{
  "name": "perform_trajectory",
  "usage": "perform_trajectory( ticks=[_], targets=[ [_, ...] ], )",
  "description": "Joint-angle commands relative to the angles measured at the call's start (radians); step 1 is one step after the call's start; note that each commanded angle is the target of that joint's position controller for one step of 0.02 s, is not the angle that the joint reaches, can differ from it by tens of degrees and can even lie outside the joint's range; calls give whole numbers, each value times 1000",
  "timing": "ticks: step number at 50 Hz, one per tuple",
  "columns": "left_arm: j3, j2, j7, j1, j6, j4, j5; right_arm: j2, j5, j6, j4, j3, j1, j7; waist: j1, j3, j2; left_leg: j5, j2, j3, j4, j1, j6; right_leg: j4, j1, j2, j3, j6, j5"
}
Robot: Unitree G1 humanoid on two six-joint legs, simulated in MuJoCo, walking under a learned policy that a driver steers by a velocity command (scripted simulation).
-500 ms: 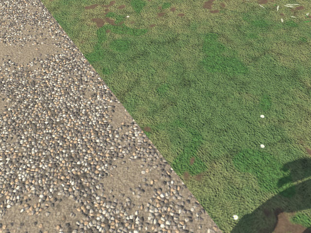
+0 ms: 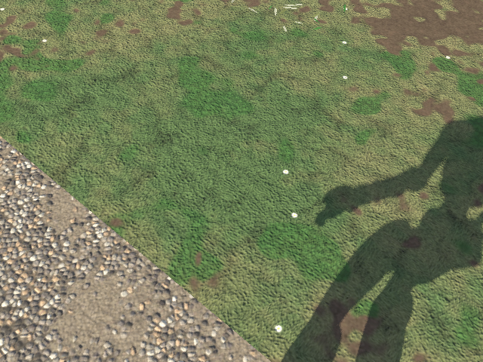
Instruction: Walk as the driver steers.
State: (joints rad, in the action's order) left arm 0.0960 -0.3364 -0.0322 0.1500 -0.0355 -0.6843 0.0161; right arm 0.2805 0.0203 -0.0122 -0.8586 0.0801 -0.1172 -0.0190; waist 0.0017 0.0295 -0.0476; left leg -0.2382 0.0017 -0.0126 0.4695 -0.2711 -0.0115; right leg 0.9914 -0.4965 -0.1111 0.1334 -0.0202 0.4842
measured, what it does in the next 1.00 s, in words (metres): steps on the spot, turning right: right foot, then left foot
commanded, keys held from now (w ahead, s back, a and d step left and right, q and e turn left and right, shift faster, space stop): e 1.00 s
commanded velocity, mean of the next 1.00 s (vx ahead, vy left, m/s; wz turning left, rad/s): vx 0.00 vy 0.00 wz -0.60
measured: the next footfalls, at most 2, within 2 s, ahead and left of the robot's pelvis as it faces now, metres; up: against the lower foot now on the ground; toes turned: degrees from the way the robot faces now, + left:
right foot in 0.32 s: +0.02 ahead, -0.16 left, +0.00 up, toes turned -14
left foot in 0.82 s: +0.11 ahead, +0.04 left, +0.00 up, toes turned -34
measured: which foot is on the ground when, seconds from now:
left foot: down 0.00-0.32, up 0.34-0.80, down 0.82-1.00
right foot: up 0.00-0.30, down 0.32-0.82, up 0.84-1.00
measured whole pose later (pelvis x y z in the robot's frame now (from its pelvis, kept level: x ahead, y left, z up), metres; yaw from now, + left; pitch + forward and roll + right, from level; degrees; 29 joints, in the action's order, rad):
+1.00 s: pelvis +0.01 -0.03 +0.00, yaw -36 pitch +2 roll +0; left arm 0.11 -0.37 -0.02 0.20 -0.06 -0.61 0.02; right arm 0.27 0.01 0.00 -0.70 0.06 -0.15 -0.03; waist 0.00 0.05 -0.05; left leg -0.24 -0.02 0.03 0.45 -0.24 -0.01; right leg 1.14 -0.53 -0.05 0.09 -0.08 0.43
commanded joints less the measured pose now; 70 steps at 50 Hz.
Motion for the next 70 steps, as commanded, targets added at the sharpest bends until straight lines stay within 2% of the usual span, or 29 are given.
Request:
perform_trajectory(
  ticks=[1,7,14,15,16,17,18,19,21,24,29,36,39,40,41,42,43,44,46,49,54,60,61,62,63,64,66,67,70],
  targets=[
    [43,-113,1,65,-11,39,1,120,-15,-6,93,17,91,-17,-27,-61,184,337,-266,-186,-152,142,-182,242,-143,75,-8,-49,-53],
    [8,-50,18,-41,-7,121,4,183,-10,17,85,33,-3,-32,48,-84,217,369,-289,-72,-167,246,-213,-43,-100,149,-107,-75,-103],
    [19,-67,49,32,-23,126,4,227,-49,19,98,48,27,-3,-2,-85,222,337,-318,23,-67,164,-143,-430,180,126,-212,15,-224],
    [28,-76,47,74,-24,110,2,204,-55,18,88,43,9,0,-19,-96,193,279,-294,59,7,119,-96,-529,278,102,-214,47,-304],
    [50,-131,35,126,-21,99,2,155,-38,15,69,31,-52,7,-25,-124,55,136,-233,136,180,-7,-19,-600,446,150,-105,93,-511],
    [74,-262,15,151,-16,122,-4,70,24,13,121,0,-36,15,5,-140,-287,-421,-93,189,526,-326,80,-578,616,435,286,228,-947],
    [60,-240,32,160,12,143,-37,119,3,6,158,14,58,7,-67,-209,-209,-476,-24,16,706,-408,89,-615,533,521,405,399,-919],
    [50,-209,40,130,33,136,-42,157,-25,8,164,25,93,-1,-63,-167,-119,-400,-45,-27,764,-418,74,-642,489,465,326,370,-796],
    [32,-147,28,35,42,135,-10,166,-22,15,138,35,62,-15,-12,-107,-60,-237,-74,-51,709,-411,57,-647,421,360,211,258,-604],
    [18,-131,13,0,37,153,-16,157,-15,16,136,38,14,-14,20,-123,-85,-116,-38,-44,677,-322,72,-661,348,309,173,248,-606],
    [24,-148,1,24,30,154,-11,121,-16,12,163,23,48,-10,-5,-114,-90,-94,-8,-65,439,-298,93,-649,364,290,225,253,-495],
    [28,-160,14,3,12,170,-8,129,-27,-11,191,25,45,13,-17,-113,-111,-142,36,-76,223,-161,72,-597,319,271,363,252,-496],
    [25,-151,12,-35,1,180,8,127,-27,-24,185,30,-18,25,26,-130,-109,-17,41,-60,-9,-26,43,-537,310,227,386,208,-539],
    [21,-135,8,-32,-1,182,12,148,-20,-26,177,38,-51,24,37,-139,-84,106,-8,-79,-97,77,20,-498,253,190,361,164,-454],
    [7,-82,7,15,-1,182,1,215,-4,-21,186,51,-74,17,10,-173,89,218,-206,-246,-132,203,-53,-320,133,101,247,102,-180],
    [13,-93,7,34,7,204,9,271,21,-12,178,60,-59,17,-27,-107,354,391,-381,-484,-170,193,-231,-132,-78,-53,41,40,163],
    [39,-177,7,56,15,183,-10,212,16,-16,207,47,-27,12,-16,-100,269,394,-435,-496,-167,155,-296,98,-104,29,43,-5,165],
    [53,-200,10,62,11,159,-1,161,8,-15,222,31,15,2,-29,-86,202,365,-375,-387,-151,129,-257,176,-101,49,34,-20,93],
    [47,-154,7,75,-9,133,1,134,-14,-9,234,22,56,-9,-29,-51,168,312,-281,-242,-137,135,-194,247,-135,67,10,-55,-18],
    [24,-90,16,20,-13,159,13,146,-6,7,227,22,3,-22,11,-49,195,366,-242,-128,-148,180,-203,165,-147,89,-65,-82,-79],
    [1,-56,32,-32,-9,194,2,206,-13,25,224,45,-20,-14,48,-95,225,421,-292,-60,-139,221,-217,-99,-26,145,-131,-79,-71],
    [23,-80,49,67,-22,170,5,213,-60,18,210,50,0,5,-17,-103,216,345,-296,28,-5,146,-128,-507,242,101,-213,17,-275],
    [39,-113,40,111,-21,157,3,172,-55,13,187,39,-57,10,-27,-119,133,241,-254,90,111,55,-60,-598,383,103,-164,54,-408],
    [67,-227,24,152,-15,172,3,107,-5,11,212,17,-67,13,-17,-138,-145,-157,-143,178,411,-208,42,-628,573,334,166,142,-760],
    [61,-268,28,120,6,196,-31,100,7,8,261,9,0,6,-26,-158,-258,-465,-21,79,636,-397,88,-607,528,530,401,363,-931],
    [45,-200,37,135,28,187,-42,153,-13,10,260,24,51,-1,-81,-188,-137,-437,-46,-17,737,-394,83,-632,496,498,339,382,-837],
    [21,-137,31,47,43,163,-23,161,-24,19,228,32,25,-9,-24,-125,-66,-280,-78,-37,705,-380,65,-630,436,378,183,266,-671],
    [9,-115,27,9,42,163,-10,169,-16,24,219,35,11,-13,-9,-109,-79,-219,-77,-33,685,-358,72,-631,408,354,150,244,-689],
    [-10,-88,14,-21,42,154,-25,140,-22,29,196,27,-40,-5,16,-133,-89,-115,-53,-15,652,-256,93,-641,363,314,85,245,-732]
  ],
)
Keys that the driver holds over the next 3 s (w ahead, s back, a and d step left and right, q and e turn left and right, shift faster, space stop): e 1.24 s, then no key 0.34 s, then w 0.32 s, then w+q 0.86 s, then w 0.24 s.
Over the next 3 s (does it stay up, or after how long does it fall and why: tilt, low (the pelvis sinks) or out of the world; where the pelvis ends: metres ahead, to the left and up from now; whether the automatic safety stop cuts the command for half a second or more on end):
stays up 0.46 -0.52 -0.02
